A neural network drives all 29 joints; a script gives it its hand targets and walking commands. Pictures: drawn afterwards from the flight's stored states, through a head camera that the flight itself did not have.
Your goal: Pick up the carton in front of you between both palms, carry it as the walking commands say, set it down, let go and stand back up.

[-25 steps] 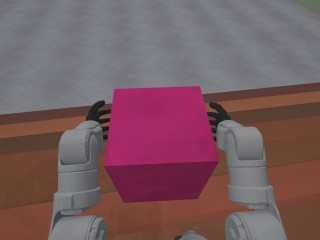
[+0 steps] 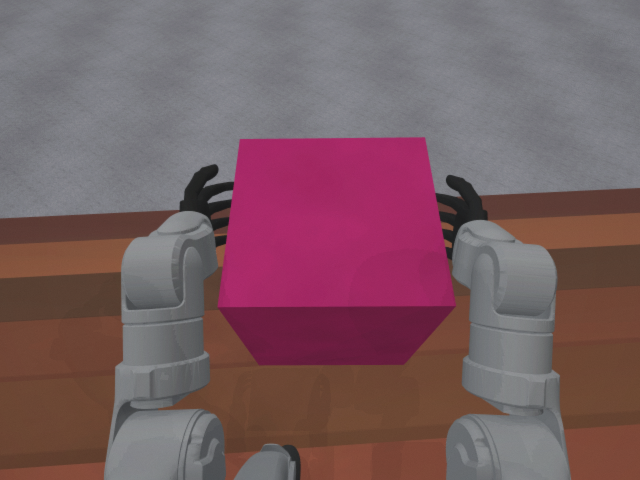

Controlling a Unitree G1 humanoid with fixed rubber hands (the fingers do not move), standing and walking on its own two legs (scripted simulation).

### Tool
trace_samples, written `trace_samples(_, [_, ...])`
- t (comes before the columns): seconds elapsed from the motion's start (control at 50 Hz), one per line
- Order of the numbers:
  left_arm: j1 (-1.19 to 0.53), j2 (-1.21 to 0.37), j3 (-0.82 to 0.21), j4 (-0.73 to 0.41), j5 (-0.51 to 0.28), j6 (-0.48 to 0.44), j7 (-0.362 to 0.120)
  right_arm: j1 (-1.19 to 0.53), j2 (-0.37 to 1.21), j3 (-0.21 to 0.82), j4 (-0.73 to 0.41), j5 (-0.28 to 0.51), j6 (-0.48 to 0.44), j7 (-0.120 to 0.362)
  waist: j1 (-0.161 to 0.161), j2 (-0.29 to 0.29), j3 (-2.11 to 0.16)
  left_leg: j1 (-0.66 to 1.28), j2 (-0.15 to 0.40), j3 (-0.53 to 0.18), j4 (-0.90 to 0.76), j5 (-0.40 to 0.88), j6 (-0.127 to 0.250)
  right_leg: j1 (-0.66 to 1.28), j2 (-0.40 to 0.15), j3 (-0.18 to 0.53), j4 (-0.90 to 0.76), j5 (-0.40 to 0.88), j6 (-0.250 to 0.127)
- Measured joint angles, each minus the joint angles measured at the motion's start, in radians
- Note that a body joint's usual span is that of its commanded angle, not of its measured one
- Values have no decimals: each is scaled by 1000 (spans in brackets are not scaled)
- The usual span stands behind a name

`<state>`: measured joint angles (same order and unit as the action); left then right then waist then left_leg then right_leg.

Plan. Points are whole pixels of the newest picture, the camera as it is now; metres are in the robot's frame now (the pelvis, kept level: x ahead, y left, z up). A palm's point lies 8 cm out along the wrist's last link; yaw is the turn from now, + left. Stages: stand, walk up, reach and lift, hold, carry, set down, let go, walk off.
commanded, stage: carry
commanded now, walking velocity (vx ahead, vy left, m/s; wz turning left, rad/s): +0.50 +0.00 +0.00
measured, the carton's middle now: (331, 265) +0.38 +0.02 +0.05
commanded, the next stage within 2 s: none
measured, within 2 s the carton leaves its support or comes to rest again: neither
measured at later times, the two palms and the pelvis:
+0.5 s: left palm (254, 160) +0.69 +0.19 -0.05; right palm (404, 170) +0.67 -0.11 -0.05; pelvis +0.33 +0.05 -0.12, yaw +2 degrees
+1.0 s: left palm (252, 95) +1.04 +0.26 -0.14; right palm (361, 101) +1.05 -0.03 -0.15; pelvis +0.69 +0.08 -0.27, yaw +1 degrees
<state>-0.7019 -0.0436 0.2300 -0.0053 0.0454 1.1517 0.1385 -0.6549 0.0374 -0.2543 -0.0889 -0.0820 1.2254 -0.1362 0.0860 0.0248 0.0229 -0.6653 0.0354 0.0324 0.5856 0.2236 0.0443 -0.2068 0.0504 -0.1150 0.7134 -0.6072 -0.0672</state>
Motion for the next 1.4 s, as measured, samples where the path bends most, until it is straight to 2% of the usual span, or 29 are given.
trace_samples(0.04, [-10, 17, -10, 47, 1, 7, -2, -12, -6, 3, 48, -6, 6, 5, 1, 12, -32, 59, -5, 27, -85, 112, 10, 48, 7, -2, 87, -102, 11])
trace_samples(0.06, [-12, 30, -11, 71, -1, 13, -5, -22, -6, 10, 83, -12, 5, 6, -11, 15, -44, 100, -11, 46, -84, 128, 18, 61, 1, -14, 174, -145, 14])
trace_samples(0.08, [-14, 47, -9, 94, -6, 21, -8, -37, -3, 20, 123, -20, 7, 6, -34, 17, -56, 157, -20, 68, -90, 94, 24, 58, -15, -29, 309, -78, 20])
trace_samples(0.1, [-24, 65, -7, 121, -19, 26, -25, -52, -1, 27, 160, -29, 5, 8, -64, 2, -66, 194, -39, 77, -49, -101, 41, 26, -30, -15, 481, -57, 20])
trace_samples(0.14, [-53, 78, -11, 187, -17, 23, -34, -73, -18, 32, 219, -15, 2, 24, -103, -16, -75, 208, -80, 66, 51, -468, 87, -81, -16, 68, 772, -48, 22])
trace_samples(0.16, [-57, 77, -12, 208, -10, 25, -34, -73, -27, 38, 244, -5, 0, 25, -119, -25, -69, 197, -95, 71, 98, -508, 80, -139, -10, 106, 850, -39, 24])
trace_samples(0.2, [-37, 59, -13, 222, 13, 42, -34, -51, -42, 50, 276, 18, 4, 25, -137, -25, -52, 194, -112, 84, 158, -544, 98, -253, -9, 152, 883, 13, 25])
trace_samples(0.26, [5, 35, -11, 193, 37, 66, -32, -13, -53, 67, 280, 56, 8, 16, -147, -18, -9, 219, -119, 92, 190, -611, 117, -396, -44, 160, 720, 148, 28])
trace_samples(0.32, [45, 22, 4, 137, 36, 56, -26, 9, -40, 76, 255, 68, -13, 2, -156, -22, 35, 251, -128, 93, 190, -659, 123, -487, -75, 155, 496, 213, 40])
trace_samples(0.4, [97, 5, 16, 60, 34, 15, -25, 32, -18, 75, 213, 62, -61, -1, -169, -24, 66, 298, -142, 76, 205, -736, 120, -559, -84, 129, 337, 470, 25])
trace_samples(0.52, [165, -22, 14, -43, 45, -34, -28, 79, -4, 86, 149, 72, -123, 0, -200, -62, 50, 402, -181, 66, 346, -905, 115, -410, -34, 46, -163, 889, 10])
trace_samples(0.56, [157, -36, -6, -41, 59, -43, -27, 93, -26, 81, 123, 90, -121, 1, -168, -72, 32, 393, -169, 115, 548, -774, 96, -297, -12, 7, -222, 936, -27])
trace_samples(0.58, [148, -41, -15, -37, 68, -46, -25, 90, -40, 79, 120, 98, -121, 5, -140, -66, 21, 359, -152, 130, 697, -751, 72, -245, 2, 6, -215, 787, -45])
trace_samples(0.62, [125, -25, -25, -18, 65, -51, -21, 59, -52, 79, 144, 98, -125, 9, -95, -41, 8, 266, -133, 71, 900, -788, 26, -227, 45, 26, -130, 444, -72])
trace_samples(0.66, [114, 3, -34, 19, 39, -40, -14, 46, -44, 83, 167, 77, -108, 9, -55, -36, -7, 172, -109, -6, 912, -759, 12, -233, 64, 24, -56, 367, -91])
trace_samples(0.7, [111, 24, -41, 65, 8, -27, -9, 52, -27, 75, 183, 51, -83, 9, -29, -38, -19, 94, -70, -68, 801, -709, -6, -229, 75, 19, 3, 287, -94])
trace_samples(0.76, [106, 38, -55, 128, -22, -23, -1, 71, -7, 53, 195, 23, -60, 11, 1, -47, -23, 8, -21, -102, 589, -641, -34, -193, 72, 23, 28, 199, -81])
trace_samples(0.84, [91, 44, -76, 163, -47, -43, 9, 86, -6, 33, 173, 12, -57, 15, 38, -32, -13, -50, 9, -94, 338, -284, -24, -144, 70, 48, 70, 99, -75])
trace_samples(0.92, [65, 45, -82, 154, -63, -62, 14, 91, -9, 28, 114, 7, -57, 16, 58, 4, -17, 18, -18, -48, 28, -3, 3, -87, 76, 70, 165, -47, -61])
trace_samples(0.94, [57, 48, -80, 150, -67, -64, 14, 89, -8, 28, 105, 4, -58, 16, 55, 9, -24, 46, -30, -28, -9, 56, 12, -77, 76, 67, 213, -87, -57])
trace_samples(0.98, [50, 62, -68, 145, -75, -60, 9, 74, 1, 41, 108, -8, -60, 15, 21, 20, -41, 145, -52, 15, -77, 83, 38, -78, 66, 39, 383, -14, -56])
trace_samples(1.04, [21, 83, -46, 166, -73, -60, -8, 38, 1, 63, 143, -19, -69, 9, -64, -15, -60, 209, -108, 26, 13, -421, 67, -201, 35, 72, 756, -8, -14])
trace_samples(1.08, [24, 74, -36, 176, -55, -46, -11, 31, -14, 72, 176, 3, -62, 4, -111, -17, -60, 195, -126, 33, 100, -471, 79, -299, 21, 116, 824, 22, 5])
trace_samples(1.12, [44, 54, -25, 171, -26, -22, -14, 39, -27, 85, 205, 32, -51, -8, -143, -14, -56, 201, -137, 38, 166, -569, 86, -390, -5, 149, 754, 82, 17])
trace_samples(1.18, [77, 28, -1, 152, 8, -1, -19, 47, -36, 99, 241, 69, -53, -20, -184, -16, -35, 239, -141, 40, 197, -658, 80, -483, -49, 166, 516, 150, 38])
trace_samples(1.24, [102, 16, 16, 114, 29, -1, -26, 41, -41, 116, 258, 91, -72, -28, -216, -25, -7, 281, -146, 29, 226, -729, 87, -545, -71, 156, 336, 403, 24])
trace_samples(1.3, [120, 10, 26, 63, 42, -9, -25, 30, -40, 130, 255, 108, -98, -37, -240, -42, 13, 332, -154, 10, 284, -829, 83, -519, -60, 127, 65, 674, 20])
trace_samples(1.36, [126, 0, 28, 16, 54, -16, -26, 16, -44, 126, 237, 117, -111, -37, -237, -60, 8, 379, -161, 15, 408, -940, 74, -418, -27, 78, -151, 872, 11])
trace_samples(1.4, [110, -12, 11, 21, 69, -20, -22, 12, -63, 112, 227, 125, -108, -29, -197, -69, -13, 367, -151, 49, 614, -834, 41, -300, -10, 44, -223, 902, -18])
